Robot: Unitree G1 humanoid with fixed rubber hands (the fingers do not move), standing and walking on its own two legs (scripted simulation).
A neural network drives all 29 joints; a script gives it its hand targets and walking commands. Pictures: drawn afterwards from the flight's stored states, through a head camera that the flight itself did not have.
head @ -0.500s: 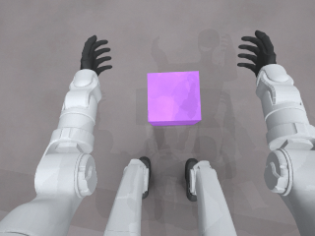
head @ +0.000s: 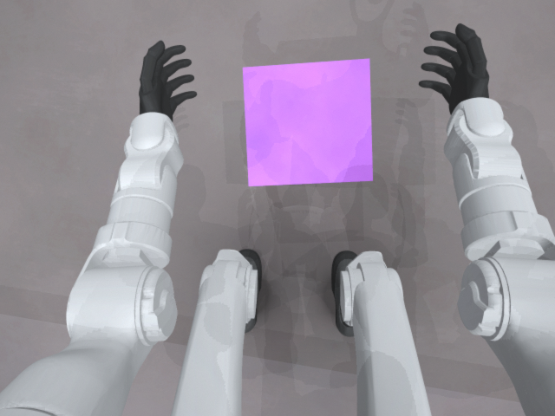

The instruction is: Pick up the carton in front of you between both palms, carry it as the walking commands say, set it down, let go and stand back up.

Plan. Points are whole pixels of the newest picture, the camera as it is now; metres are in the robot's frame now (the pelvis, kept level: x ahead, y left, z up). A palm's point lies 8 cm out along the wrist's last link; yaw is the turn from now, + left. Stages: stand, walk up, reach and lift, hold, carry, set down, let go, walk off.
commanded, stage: reach and lift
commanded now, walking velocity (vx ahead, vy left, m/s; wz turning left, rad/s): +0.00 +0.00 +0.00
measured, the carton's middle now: (306, 134) +0.48 -0.02 -0.41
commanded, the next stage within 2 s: none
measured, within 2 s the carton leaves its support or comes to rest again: leaves its support in 1.32 s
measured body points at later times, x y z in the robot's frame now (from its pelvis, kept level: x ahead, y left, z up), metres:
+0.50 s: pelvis -0.05 +0.00 -0.16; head +0.33 -0.02 +0.09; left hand +0.50 +0.17 -0.35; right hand +0.50 -0.21 -0.35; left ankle +0.08 +0.13 -0.50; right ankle +0.07 -0.12 -0.50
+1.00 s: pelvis -0.04 +0.01 -0.16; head +0.33 -0.02 +0.09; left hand +0.50 +0.14 -0.35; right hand +0.50 -0.17 -0.35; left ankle +0.08 +0.13 -0.50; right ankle +0.07 -0.12 -0.50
